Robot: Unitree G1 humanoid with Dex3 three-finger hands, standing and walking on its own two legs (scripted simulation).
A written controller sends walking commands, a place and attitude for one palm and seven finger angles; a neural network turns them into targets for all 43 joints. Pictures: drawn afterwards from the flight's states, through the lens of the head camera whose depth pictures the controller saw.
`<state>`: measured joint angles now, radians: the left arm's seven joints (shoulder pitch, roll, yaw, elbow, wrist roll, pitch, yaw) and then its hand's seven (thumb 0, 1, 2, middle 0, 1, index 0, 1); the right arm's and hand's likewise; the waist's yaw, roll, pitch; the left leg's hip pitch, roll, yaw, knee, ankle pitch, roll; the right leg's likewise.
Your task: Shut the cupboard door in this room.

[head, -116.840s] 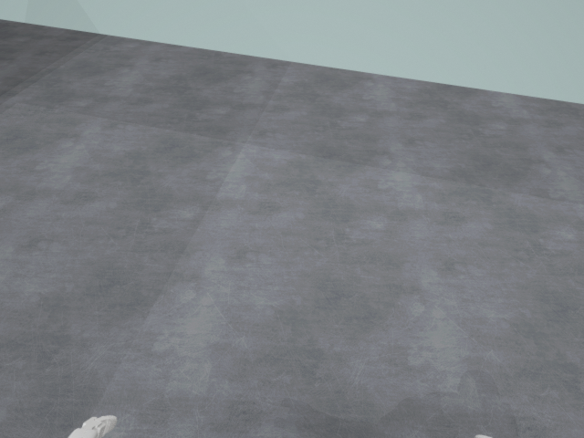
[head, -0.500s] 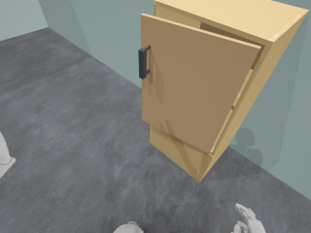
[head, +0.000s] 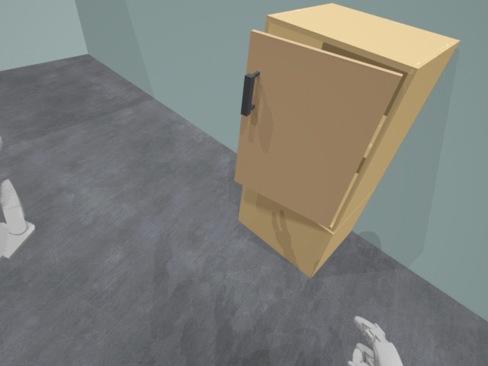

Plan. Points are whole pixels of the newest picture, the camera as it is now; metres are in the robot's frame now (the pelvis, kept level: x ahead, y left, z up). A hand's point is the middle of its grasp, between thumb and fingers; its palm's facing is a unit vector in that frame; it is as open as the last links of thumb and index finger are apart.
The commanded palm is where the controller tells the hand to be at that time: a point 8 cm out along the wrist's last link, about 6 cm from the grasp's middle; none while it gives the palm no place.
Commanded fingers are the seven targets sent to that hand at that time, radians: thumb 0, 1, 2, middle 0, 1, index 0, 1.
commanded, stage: stop stepping back and stand still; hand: left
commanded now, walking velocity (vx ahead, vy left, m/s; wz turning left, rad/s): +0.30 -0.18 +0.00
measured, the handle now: (251, 93) +0.88 +0.10 +0.05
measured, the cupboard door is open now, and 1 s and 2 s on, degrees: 11 11 11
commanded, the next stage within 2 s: let the arm hang, fingers relaxed in 0.84 s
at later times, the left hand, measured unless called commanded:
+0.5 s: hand out of the picture +0.05 +0.30 +0.20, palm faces +0.48 -0.78 -0.41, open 7.4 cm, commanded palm +0.00 +0.31 +0.20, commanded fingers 0.00 0.90 0.90 -0.20 -0.30 -0.20 -0.30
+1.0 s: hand out of the picture +0.06 +0.29 +0.11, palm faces +0.30 -0.80 -0.52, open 7.4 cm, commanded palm none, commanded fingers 0.00 0.90 0.90 -0.20 -0.30 -0.20 -0.30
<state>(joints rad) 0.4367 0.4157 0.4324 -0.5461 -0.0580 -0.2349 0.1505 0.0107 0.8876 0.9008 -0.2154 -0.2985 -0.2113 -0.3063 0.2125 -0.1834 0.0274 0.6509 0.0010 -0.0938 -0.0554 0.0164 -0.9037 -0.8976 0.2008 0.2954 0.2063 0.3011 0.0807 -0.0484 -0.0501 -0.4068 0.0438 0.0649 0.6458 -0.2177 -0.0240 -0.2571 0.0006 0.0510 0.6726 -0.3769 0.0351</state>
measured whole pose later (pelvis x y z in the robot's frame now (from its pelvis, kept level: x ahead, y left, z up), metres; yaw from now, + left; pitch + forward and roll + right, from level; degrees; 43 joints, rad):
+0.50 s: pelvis -0.17 +0.02 +0.03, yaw -5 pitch -1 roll +2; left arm 0.48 0.39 0.45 -0.28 -0.05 -0.19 0.17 0.01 0.89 0.90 -0.21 -0.30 -0.21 -0.31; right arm 0.33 -0.27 -0.03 0.70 0.01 -0.04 -0.09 0.02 -0.91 -0.90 0.20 0.29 0.20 0.30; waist 0.00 0.00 -0.10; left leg -0.55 0.05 0.05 1.04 -0.27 -0.01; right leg -0.20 0.04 -0.08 0.40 -0.20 -0.08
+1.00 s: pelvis -0.17 +0.03 +0.01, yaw -3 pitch +0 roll -1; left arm 0.43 0.38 0.33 -0.17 0.01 -0.13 0.09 0.00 0.90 0.90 -0.20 -0.30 -0.20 -0.30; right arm 0.24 -0.19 0.01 0.68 0.00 -0.06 -0.01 0.01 -0.90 -0.90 0.20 0.30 0.21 0.30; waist 0.01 0.07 -0.03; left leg -0.33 0.09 0.06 0.70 -0.36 -0.02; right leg -0.33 -0.03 -0.12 0.64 -0.31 -0.03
